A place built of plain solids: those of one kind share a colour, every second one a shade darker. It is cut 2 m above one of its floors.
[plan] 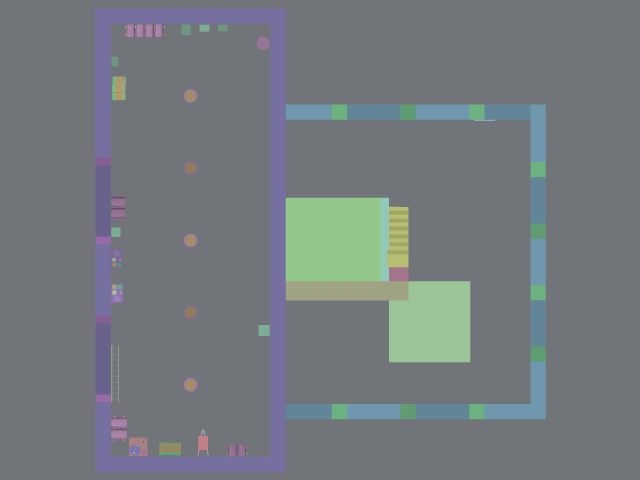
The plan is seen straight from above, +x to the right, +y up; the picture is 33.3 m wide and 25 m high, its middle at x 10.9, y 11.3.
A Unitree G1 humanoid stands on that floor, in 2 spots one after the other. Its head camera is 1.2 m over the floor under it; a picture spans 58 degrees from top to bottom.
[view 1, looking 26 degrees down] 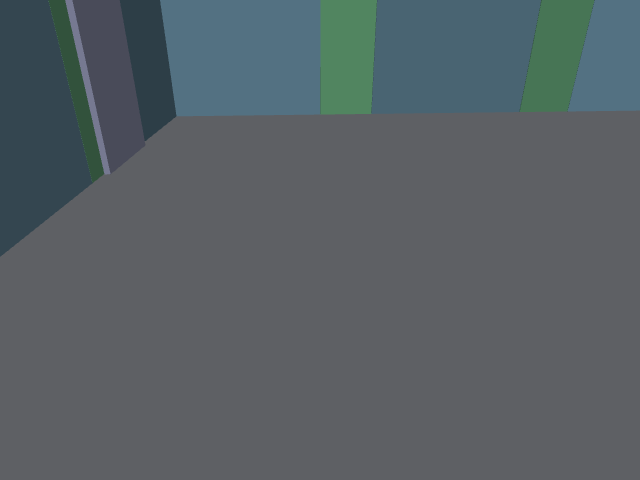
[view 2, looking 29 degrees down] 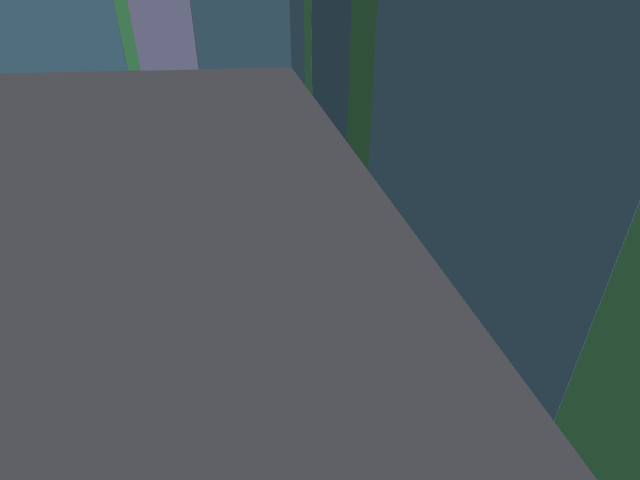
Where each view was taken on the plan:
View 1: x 14.96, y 15.85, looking -4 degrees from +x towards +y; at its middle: ground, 2.74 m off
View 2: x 20.96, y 8.15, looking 81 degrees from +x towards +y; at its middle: ground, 2.48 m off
